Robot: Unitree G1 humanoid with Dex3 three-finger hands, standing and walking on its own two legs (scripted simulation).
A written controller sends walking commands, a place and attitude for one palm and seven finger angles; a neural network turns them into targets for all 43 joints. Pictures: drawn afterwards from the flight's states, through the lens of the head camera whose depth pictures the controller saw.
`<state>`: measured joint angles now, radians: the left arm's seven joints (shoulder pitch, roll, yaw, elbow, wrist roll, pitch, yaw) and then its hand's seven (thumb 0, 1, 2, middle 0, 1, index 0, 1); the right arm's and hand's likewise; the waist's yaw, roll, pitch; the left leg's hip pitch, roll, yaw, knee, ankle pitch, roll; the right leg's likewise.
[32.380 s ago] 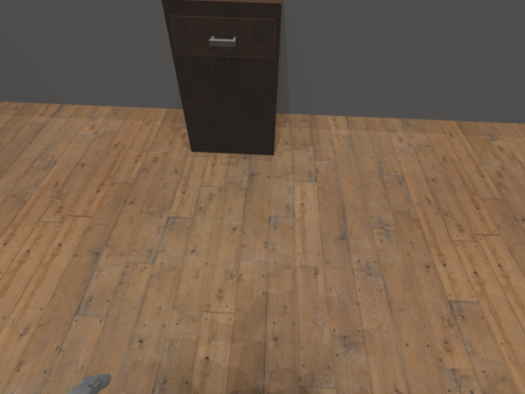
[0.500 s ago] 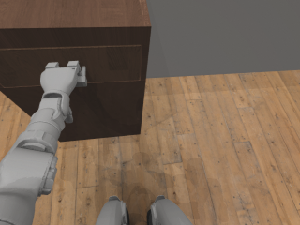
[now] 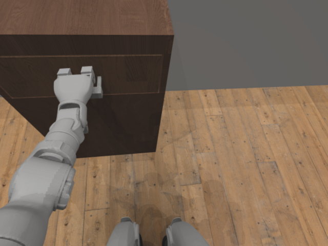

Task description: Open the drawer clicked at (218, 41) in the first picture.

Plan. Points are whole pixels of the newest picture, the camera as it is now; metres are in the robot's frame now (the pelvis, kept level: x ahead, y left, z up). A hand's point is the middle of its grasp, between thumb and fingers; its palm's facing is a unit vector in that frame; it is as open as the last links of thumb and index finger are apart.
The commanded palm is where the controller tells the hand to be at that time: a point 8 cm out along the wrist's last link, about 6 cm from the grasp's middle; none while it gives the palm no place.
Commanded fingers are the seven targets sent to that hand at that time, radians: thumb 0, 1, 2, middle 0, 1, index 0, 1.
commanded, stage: lower the fingers behind the handle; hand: left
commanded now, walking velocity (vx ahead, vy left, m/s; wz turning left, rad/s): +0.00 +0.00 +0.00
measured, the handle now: (81, 86) +0.55 +0.19 -0.01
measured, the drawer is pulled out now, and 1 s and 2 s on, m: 0.00 0.00 0.06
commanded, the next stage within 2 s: close the thumb around the handle in 0.38 s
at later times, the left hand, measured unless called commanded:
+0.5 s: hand (82, 104) +0.50 +0.18 -0.03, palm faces -0.07 -0.02 -1.00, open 13.8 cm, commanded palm +0.49 +0.17 +0.02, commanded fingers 0.00 -0.39 0.35 -0.31 -1.21 -0.31 -1.21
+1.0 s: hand (83, 104) +0.50 +0.18 -0.04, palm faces -0.05 -0.03 -1.00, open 7.1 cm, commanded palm +0.49 +0.17 +0.02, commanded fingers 0.00 0.90 0.90 -0.40 -1.35 -0.40 -1.35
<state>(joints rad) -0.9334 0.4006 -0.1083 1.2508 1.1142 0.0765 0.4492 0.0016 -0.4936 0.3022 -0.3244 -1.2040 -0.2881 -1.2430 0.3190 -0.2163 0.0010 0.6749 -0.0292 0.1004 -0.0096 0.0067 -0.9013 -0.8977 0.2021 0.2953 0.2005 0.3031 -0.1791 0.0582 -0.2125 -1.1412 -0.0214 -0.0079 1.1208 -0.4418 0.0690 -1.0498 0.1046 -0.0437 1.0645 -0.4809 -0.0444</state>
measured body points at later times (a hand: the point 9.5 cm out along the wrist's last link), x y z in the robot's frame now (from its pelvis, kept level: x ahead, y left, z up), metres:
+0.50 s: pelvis +0.00 +0.00 -0.01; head +0.14 +0.01 +0.42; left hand +0.50 +0.18 +0.02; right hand +0.00 -0.26 -0.13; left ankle +0.03 +0.07 -0.65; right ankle +0.00 -0.10 -0.65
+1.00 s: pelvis +0.02 -0.01 +0.00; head +0.15 +0.00 +0.43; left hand +0.50 +0.18 +0.02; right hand +0.04 -0.28 -0.13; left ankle +0.03 +0.07 -0.65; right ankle +0.00 -0.10 -0.65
